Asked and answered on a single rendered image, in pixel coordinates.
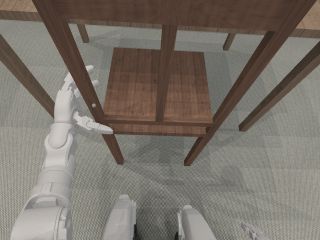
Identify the right robot hand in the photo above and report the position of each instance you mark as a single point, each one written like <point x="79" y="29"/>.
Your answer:
<point x="253" y="231"/>

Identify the robot left forearm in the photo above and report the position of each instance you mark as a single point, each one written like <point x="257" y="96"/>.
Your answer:
<point x="53" y="187"/>

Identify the right robot thigh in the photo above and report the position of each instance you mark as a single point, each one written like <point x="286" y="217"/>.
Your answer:
<point x="192" y="225"/>

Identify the chair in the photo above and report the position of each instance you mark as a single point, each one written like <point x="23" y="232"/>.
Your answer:
<point x="165" y="92"/>

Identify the left robot thigh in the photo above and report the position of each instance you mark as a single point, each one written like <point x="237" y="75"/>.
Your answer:
<point x="121" y="219"/>

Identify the table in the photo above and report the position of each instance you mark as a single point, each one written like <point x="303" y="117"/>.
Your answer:
<point x="25" y="10"/>

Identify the robot left upper arm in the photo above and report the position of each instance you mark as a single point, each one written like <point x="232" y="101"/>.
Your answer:
<point x="44" y="223"/>

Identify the robot thigh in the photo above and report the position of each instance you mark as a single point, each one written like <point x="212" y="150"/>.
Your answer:
<point x="121" y="219"/>
<point x="192" y="225"/>

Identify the left robot hand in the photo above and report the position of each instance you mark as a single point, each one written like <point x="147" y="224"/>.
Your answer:
<point x="68" y="100"/>

